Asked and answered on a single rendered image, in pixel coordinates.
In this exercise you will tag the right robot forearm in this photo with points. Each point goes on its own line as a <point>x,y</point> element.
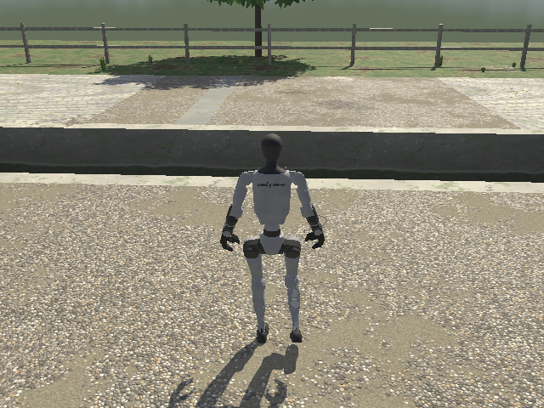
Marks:
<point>314,223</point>

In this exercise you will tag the robot right foot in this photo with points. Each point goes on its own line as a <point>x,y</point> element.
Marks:
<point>296,336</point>

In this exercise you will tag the left robot upper arm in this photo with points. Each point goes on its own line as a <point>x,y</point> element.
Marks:
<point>240,193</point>

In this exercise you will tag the robot torso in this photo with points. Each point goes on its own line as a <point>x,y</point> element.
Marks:
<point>271,197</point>

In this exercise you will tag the right robot upper arm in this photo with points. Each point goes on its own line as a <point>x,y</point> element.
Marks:
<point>303,193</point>

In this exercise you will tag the robot right hand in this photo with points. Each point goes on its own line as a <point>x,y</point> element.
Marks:
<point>311,236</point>

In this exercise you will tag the robot left hand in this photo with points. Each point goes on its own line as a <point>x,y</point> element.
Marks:
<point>233,239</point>

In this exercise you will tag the left robot forearm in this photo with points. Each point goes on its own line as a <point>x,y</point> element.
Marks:
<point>229,224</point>

